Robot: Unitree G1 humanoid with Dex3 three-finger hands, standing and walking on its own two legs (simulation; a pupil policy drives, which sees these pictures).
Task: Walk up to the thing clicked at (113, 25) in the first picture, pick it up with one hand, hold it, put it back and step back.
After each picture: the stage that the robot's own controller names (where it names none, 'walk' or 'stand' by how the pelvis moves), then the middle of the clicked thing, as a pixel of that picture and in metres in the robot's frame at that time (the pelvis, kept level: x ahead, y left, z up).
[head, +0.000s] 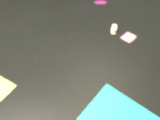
stand; (113, 29) +1.72 -0.44 -0.72
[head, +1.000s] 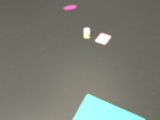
walk; (86, 33) +1.63 +0.02 -0.70
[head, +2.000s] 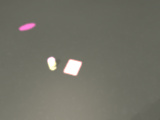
walk; (52, 63) +1.07 +0.37 -0.71
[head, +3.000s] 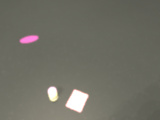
walk; (52, 94) +0.70 +0.27 -0.70
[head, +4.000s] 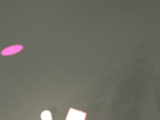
walk; (46, 118) +0.46 +0.22 -0.70
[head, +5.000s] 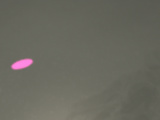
stand; out of the picture +0.38 +0.22 -0.72
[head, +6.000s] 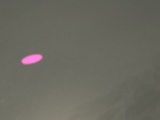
stand; out of the picture +0.39 +0.18 -0.72
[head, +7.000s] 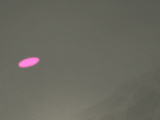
stand; out of the picture +0.40 +0.20 -0.73
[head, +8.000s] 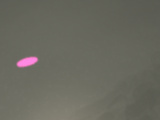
stand; out of the picture +0.38 +0.21 -0.73
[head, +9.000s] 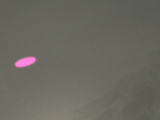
go down; out of the picture +0.38 +0.21 -0.73
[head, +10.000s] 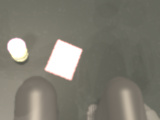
go down; (18, 50) +0.47 +0.25 -0.30
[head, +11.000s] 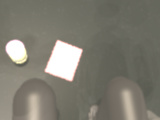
close in; (17, 52) +0.46 +0.25 -0.29
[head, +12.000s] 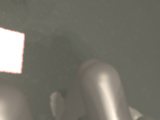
close in; out of the picture +0.45 +0.30 -0.22
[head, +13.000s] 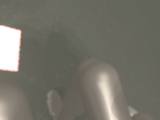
close; out of the picture +0.44 +0.30 -0.23
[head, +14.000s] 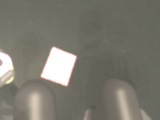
lift; (1, 69) +0.35 +0.27 -0.11
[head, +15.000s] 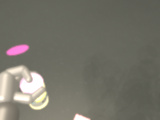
hold; (35, 92) +0.32 +0.16 +0.02
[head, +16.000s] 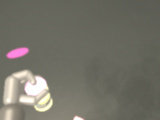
hold; (39, 94) +0.33 +0.16 -0.01
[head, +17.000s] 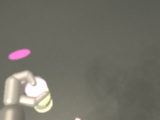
crouch; (39, 95) +0.32 +0.16 -0.01
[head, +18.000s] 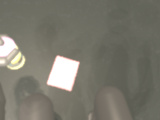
crouch; (9, 54) +0.45 +0.22 -0.10
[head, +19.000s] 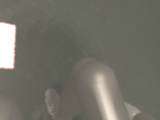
lower; out of the picture +0.58 +0.38 -0.26
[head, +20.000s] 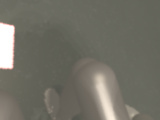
lower; out of the picture +0.58 +0.40 -0.25
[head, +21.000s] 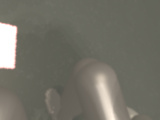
lower; out of the picture +0.57 +0.42 -0.25
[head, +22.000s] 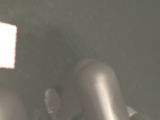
lower; out of the picture +0.57 +0.44 -0.26
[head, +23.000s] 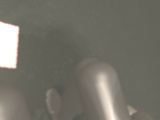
loosen; out of the picture +0.57 +0.46 -0.25
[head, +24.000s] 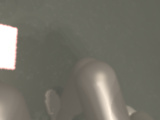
withdraw; out of the picture +0.56 +0.49 -0.25
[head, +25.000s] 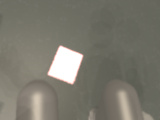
walk; out of the picture +0.62 +0.44 -0.32
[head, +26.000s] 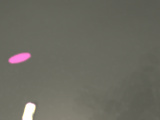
stand; (29, 112) +0.57 +0.39 -0.68
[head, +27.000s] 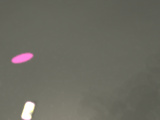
stand; (28, 111) +0.58 +0.42 -0.69
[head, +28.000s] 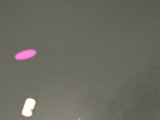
stand; (29, 107) +0.58 +0.43 -0.70
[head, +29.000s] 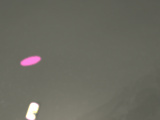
walk; (32, 111) +0.60 +0.43 -0.75
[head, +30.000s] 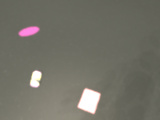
walk; (36, 79) +0.72 +0.39 -0.72
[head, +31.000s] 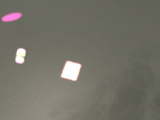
walk; (20, 56) +0.96 +0.54 -0.72
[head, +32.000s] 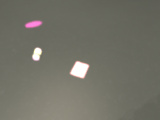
stand; (37, 54) +1.20 +0.50 -0.73
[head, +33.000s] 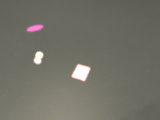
stand; (38, 57) +1.21 +0.49 -0.75
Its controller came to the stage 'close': yes
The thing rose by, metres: 0.71
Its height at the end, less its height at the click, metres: -0.02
